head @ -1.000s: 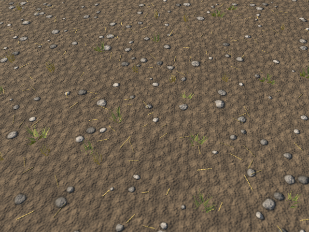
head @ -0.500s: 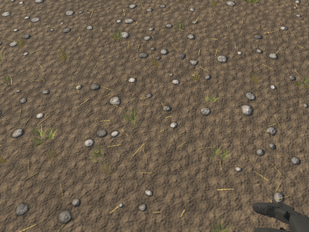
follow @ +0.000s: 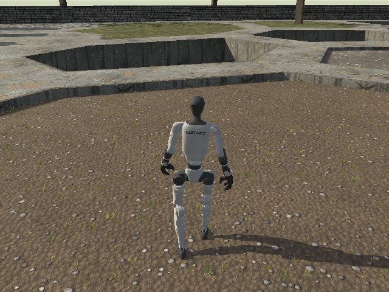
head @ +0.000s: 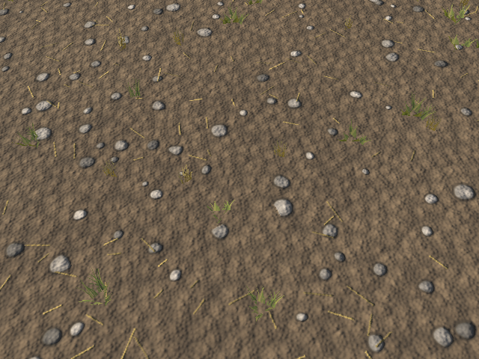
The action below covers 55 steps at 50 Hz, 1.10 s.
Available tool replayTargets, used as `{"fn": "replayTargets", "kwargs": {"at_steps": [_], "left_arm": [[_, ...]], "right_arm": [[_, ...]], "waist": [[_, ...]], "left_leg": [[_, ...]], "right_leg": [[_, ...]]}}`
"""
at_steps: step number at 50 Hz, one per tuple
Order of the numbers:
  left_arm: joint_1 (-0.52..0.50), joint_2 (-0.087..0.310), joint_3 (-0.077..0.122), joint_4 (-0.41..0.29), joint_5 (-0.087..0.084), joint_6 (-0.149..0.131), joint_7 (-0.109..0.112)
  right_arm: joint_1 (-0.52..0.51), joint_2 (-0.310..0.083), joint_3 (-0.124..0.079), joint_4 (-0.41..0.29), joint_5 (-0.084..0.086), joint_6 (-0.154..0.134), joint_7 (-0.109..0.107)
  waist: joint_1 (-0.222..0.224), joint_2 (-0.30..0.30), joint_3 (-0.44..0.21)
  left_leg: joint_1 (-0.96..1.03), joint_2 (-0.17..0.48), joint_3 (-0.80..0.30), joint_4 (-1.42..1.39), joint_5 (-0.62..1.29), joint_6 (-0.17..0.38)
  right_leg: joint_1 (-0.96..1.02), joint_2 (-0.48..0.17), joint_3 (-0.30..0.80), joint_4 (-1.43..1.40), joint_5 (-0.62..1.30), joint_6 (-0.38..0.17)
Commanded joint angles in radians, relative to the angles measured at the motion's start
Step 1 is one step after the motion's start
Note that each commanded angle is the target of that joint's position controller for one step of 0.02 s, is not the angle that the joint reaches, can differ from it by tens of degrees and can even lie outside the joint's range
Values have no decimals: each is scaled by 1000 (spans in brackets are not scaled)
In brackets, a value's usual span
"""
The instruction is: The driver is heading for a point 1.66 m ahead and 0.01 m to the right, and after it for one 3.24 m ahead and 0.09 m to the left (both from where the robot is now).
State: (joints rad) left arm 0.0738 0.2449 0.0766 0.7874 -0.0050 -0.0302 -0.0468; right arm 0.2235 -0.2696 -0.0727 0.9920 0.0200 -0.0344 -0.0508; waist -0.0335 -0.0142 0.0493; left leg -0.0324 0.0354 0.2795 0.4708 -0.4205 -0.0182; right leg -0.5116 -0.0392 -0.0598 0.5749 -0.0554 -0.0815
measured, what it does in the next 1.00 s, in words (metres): walks ahead: left foot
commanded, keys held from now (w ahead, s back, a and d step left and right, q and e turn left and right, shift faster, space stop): e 0.10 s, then no key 0.90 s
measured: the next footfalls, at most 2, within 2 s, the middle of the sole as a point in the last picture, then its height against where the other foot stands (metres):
left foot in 0.46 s outside the picture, level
left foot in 1.92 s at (229, 310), level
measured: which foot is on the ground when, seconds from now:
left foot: down 0.00-0.02, up 0.04-0.44, down 0.46-1.00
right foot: down 0.00-1.00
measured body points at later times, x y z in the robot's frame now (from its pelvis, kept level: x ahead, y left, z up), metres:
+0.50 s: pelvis +0.10 +0.01 +0.01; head +0.12 +0.02 +0.46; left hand +0.29 +0.24 -0.11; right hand +0.14 -0.27 -0.12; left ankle +0.13 +0.15 -0.73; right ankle +0.13 -0.08 -0.72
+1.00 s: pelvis +0.13 +0.03 +0.01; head +0.15 +0.03 +0.46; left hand +0.29 +0.26 -0.12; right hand +0.17 -0.25 -0.13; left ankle +0.13 +0.15 -0.72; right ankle +0.13 -0.09 -0.72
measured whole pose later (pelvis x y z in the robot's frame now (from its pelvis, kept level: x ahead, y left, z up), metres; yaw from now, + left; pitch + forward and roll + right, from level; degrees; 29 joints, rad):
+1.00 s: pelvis +0.13 +0.03 +0.01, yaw -10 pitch -1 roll +0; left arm 0.16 0.23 0.05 0.89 0.01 0.00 0.02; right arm 0.15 -0.24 -0.03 1.01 0.00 -0.02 -0.02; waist -0.01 0.00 0.04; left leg -0.18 0.01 0.00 0.53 -0.33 -0.01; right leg -0.25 0.05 0.06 0.54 -0.26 -0.02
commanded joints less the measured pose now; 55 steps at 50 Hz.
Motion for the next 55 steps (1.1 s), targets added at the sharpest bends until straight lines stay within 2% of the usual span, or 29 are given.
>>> {"fn": "replayTargets", "kwargs": {"at_steps": [1, 2, 3, 4, 5, 6, 7, 8, 9, 11, 14, 17, 20, 22, 23, 24, 25, 26, 27, 28, 29, 31, 37, 45, 55], "left_arm": [[255, 291, 92, -13, 5, -6, 29], [206, 333, 89, -62, 27, -7, 29], [209, 257, 68, -83, 21, -6, 20], [142, 215, 56, -98, 12, -11, 23], [87, 188, 50, -102, -4, -9, 29], [51, 157, 40, -109, -7, -5, 38], [41, 149, 36, -113, 7, -2, 44], [44, 153, 36, -115, 19, -3, 47], [52, 159, 36, -113, 22, -5, 51], [71, 167, 37, -107, 19, -5, 61], [61, 161, 29, -107, 19, 8, 73], [48, 151, 20, -102, 26, 14, 74], [57, 132, 8, -87, 26, 19, 70], [55, 109, -6, -77, 15, 25, 71], [100, 93, -13, -62, 15, 22, 71], [140, 74, -18, -61, 28, 16, 69], [148, 59, -15, -77, 25, 13, 66], [99, 92, -11, -73, 33, 12, 64], [60, 101, -5, -78, 30, 15, 64], [49, 96, -4, -72, 28, 24, 66], [53, 107, 0, -70, 27, 33, 66], [66, 95, -1, -57, 20, 35, 63], [71, 82, 1, -21, 15, 22, 63], [78, 91, 1, 35, 11, 21, 71], [66, 90, -4, 112, 8, 24, 77]], "right_arm": [[4, -92, -7, -99, -43, 5, 3], [81, -56, 9, -133, -50, -7, 20], [10, -125, -7, -129, -19, -17, 34], [-57, -127, -9, -152, 6, -18, 34], [-70, -116, -10, -137, -4, -10, 21], [-71, -139, -20, -131, -17, 3, 8], [-61, -145, -24, -128, -20, 17, 6], [-47, -134, -25, -124, -22, 25, 4], [-36, -117, -22, -121, -22, 28, 1], [-51, -98, -16, -124, -23, 31, -5], [-81, -94, -12, -128, -20, 37, -9], [-103, -96, -10, -130, -16, 36, -5], [-93, -94, -7, -123, -15, 23, 5], [-44, -77, -1, -101, -20, 11, 20], [-27, -100, -2, -96, -36, 6, 26], [-13, -172, -12, -100, -51, 4, 26], [-74, -178, -12, -92, -46, 7, 27], [-127, -108, 4, -111, -41, 3, 30], [-123, -99, 5, -107, -39, -2, 31], [-108, -113, 3, -100, -36, -7, 32], [-98, -118, 4, -97, -33, -14, 32], [-68, -113, 6, -81, -27, -19, 27], [-39, -96, 12, -61, -23, -5, 18], [-56, -85, 17, -30, -23, 6, 24], [-46, -78, 23, 17, -24, 11, 21]], "waist": [[99, -198, -237], [26, -284, -409], [89, -104, -448], [75, -66, -338], [45, 17, -236], [26, 1, -196], [10, -29, -186], [4, -49, -189], [3, -58, -194], [11, -65, -202], [26, -88, -199], [40, -114, -163], [43, -118, -146], [4, -96, -138], [8, -62, -139], [48, 73, -147], [107, 235, -112], [87, 209, -99], [68, 194, -98], [56, 171, -96], [49, 150, -81], [42, 100, -71], [16, 12, -91], [17, 4, -82], [19, 16, -57]], "left_leg": [[-277, 74, -49, 609, 264, -4], [-570, -120, -217, 925, -323, -51], [-613, -68, -372, 963, -258, -25], [-652, -36, -366, 925, -159, -3], [-646, 5, -360, 838, -86, -6], [-604, 34, -362, 762, -43, -7], [-532, 35, -353, 735, -12, -7], [-498, 24, -342, 710, 12, -12], [-483, 20, -338, 671, 26, -19], [-488, 18, -339, 586, 46, -37], [-463, 28, -342, 473, 96, -54], [-398, 26, -332, 358, 115, -55], [-328, 12, -313, 227, 99, -41], [-207, -8, -280, 0, 232, -9], [-134, 35, -326, -63, 323, 17], [-88, 168, -456, -81, 477, 70], [-200, 224, -525, -104, 418, 158], [-261, 201, -516, -130, 308, 154], [-262, 152, -473, -120, 226, 110], [-276, 121, -440, -112, 190, 79], [-285, 105, -421, -112, 169, 63], [-268, 71, -377, -77, 191, 43], [-202, 40, -338, -15, 286, 45], [-186, 21, -322, -15, 304, 38], [-183, 7, -313, -42, 271, 33]], "right_leg": [[515, -138, 276, -83, 589, -128], [756, -359, 737, -130, 623, -376], [716, -323, 683, -189, 464, -339], [614, -274, 557, -206, 331, -281], [481, -219, 466, -227, 230, -219], [376, -195, 413, -240, 175, -190], [295, -169, 383, -258, 153, -180], [259, -154, 364, -265, 173, -181], [249, -146, 343, -265, 204, -184], [260, -143, 328, -263, 209, -185], [249, -132, 324, -278, 24, -167], [206, -121, 327, -299, -139, -155], [220, -123, 344, -267, -158, -142], [205, -95, 328, -213, -138, -96], [179, -64, 311, -181, -144, -48], [134, 16, 230, -58, -207, 5], [153, 89, 132, -53, -285, 41], [228, 65, 137, -65, -238, 54], [257, 65, 136, -74, -173, 50], [288, 57, 144, -76, -128, 43], [296, 48, 159, -80, -95, 36], [302, 36, 174, -94, -44, 22], [302, 26, 185, -94, 55, 21], [327, 17, 192, -96, 86, 22], [340, 20, 182, -113, 51, 28]]}}
Keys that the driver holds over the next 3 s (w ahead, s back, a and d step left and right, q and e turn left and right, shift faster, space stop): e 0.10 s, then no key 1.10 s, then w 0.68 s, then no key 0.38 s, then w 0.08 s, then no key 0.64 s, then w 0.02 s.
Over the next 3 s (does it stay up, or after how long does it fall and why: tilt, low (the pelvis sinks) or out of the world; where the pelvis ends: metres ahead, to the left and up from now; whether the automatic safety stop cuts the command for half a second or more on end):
stays up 0.57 -0.03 0.01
